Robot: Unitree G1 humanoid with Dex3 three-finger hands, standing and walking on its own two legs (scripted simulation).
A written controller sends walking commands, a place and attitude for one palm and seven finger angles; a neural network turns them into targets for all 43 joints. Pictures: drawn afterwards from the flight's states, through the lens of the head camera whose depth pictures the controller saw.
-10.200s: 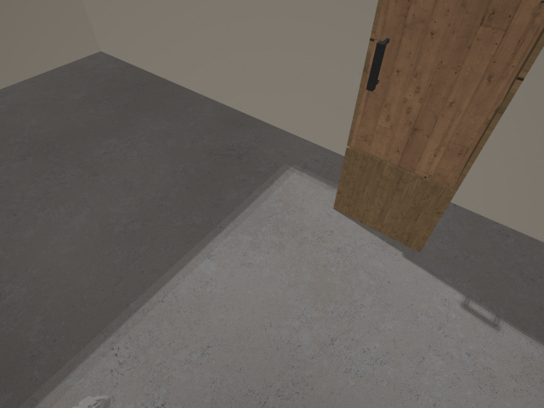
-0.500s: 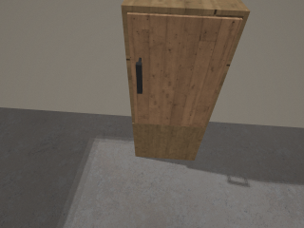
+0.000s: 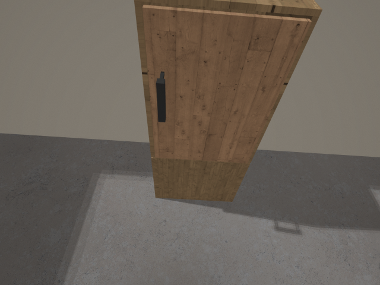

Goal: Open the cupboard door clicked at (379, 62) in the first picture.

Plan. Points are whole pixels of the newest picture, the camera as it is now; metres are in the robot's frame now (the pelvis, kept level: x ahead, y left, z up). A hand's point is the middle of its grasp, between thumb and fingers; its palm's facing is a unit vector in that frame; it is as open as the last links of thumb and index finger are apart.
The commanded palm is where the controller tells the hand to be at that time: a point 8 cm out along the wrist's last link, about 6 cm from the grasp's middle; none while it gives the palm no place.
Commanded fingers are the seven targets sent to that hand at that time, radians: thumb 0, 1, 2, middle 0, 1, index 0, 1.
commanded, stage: shuffle to correct the standing spot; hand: left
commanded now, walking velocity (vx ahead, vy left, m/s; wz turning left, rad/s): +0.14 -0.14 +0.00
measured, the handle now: (162, 97) +0.62 +0.12 +0.02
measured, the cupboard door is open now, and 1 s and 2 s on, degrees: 0 0 0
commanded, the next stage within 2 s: come to a stop and stand still in 0.18 s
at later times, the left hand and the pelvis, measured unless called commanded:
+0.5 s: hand (152, 268) +0.19 +0.10 -0.16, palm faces +0.05 -0.97 -0.22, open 7.2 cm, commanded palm none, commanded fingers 0.00 0.90 0.90 -0.20 -0.30 -0.20 -0.30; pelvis +0.11 -0.08 +0.01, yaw +2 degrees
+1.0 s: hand out of the picture +0.11 +0.15 -0.16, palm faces +0.06 -0.95 -0.29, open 7.4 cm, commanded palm none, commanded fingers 0.00 0.90 0.90 -0.20 -0.30 -0.20 -0.30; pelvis +0.08 -0.05 +0.00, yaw +1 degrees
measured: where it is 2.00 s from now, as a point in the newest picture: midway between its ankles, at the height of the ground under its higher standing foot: outside the picture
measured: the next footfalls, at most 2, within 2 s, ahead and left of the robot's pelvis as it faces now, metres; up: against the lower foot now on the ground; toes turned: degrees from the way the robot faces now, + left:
right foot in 0.30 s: +0.13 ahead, -0.21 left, +0.00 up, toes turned +3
left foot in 0.66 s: +0.16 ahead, +0.02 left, +0.00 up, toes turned +6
